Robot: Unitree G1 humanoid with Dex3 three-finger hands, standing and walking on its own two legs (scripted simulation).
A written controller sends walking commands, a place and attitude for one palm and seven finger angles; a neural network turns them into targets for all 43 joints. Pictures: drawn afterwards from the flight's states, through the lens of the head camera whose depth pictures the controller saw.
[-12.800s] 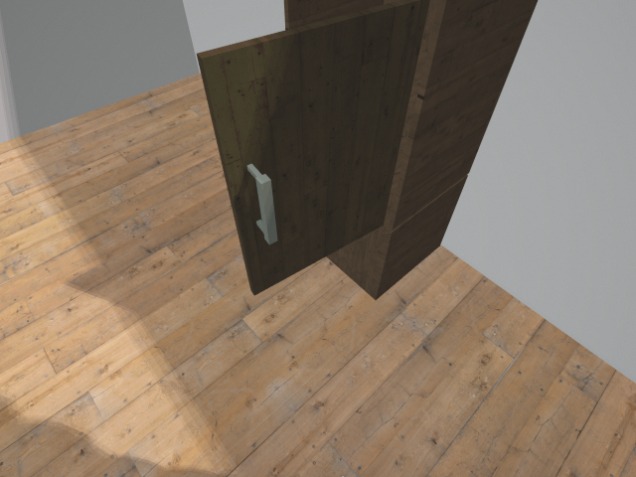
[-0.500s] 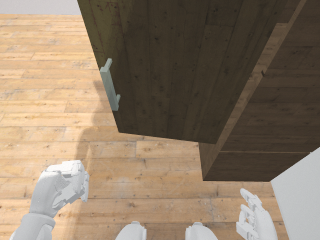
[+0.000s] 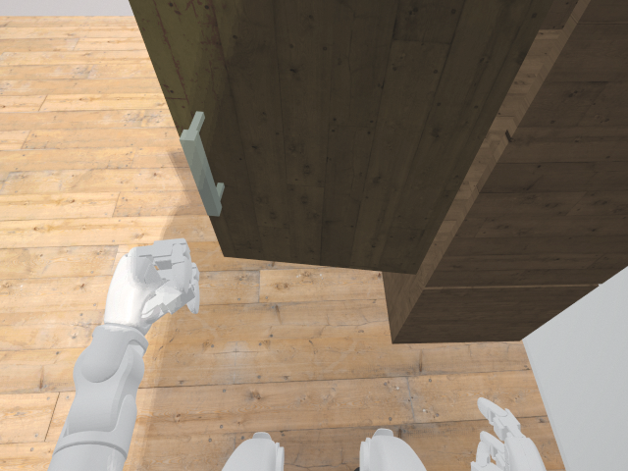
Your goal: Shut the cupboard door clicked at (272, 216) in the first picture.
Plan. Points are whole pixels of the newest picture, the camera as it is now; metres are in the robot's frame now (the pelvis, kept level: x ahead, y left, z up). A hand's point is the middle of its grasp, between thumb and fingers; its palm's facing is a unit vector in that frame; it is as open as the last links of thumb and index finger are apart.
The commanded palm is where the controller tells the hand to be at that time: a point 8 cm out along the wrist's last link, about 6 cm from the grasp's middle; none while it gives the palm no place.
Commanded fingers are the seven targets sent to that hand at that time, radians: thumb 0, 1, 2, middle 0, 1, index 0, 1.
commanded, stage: bring the fist close to the handle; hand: left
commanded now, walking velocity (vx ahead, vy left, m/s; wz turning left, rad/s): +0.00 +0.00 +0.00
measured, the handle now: (206, 167) +0.52 +0.18 +0.05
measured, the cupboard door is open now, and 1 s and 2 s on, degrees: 83 83 68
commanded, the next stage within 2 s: push the door shut along its arc in 0.86 s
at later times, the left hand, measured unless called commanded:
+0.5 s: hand (225, 218) +0.42 +0.13 +0.06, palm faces -0.08 -1.00 -0.03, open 3.1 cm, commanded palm +0.40 +0.19 +0.05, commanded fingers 0.00 0.90 0.90 -1.30 -1.50 -1.30 -1.50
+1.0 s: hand (222, 218) +0.42 +0.14 +0.05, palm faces -0.07 -1.00 -0.03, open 3.1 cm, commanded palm +0.41 +0.20 +0.05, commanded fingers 0.00 0.90 0.90 -1.30 -1.50 -1.30 -1.50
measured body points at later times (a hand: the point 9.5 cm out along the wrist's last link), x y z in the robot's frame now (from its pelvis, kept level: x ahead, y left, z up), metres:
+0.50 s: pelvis +0.00 +0.00 +0.00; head +0.09 -0.01 +0.44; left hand +0.42 +0.19 +0.06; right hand +0.09 -0.26 -0.12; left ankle +0.01 +0.11 -0.66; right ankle +0.03 -0.12 -0.66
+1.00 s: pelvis -0.01 -0.01 +0.00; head +0.09 -0.01 +0.44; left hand +0.42 +0.19 +0.06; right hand +0.07 -0.27 -0.12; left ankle +0.01 +0.11 -0.66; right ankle +0.03 -0.12 -0.66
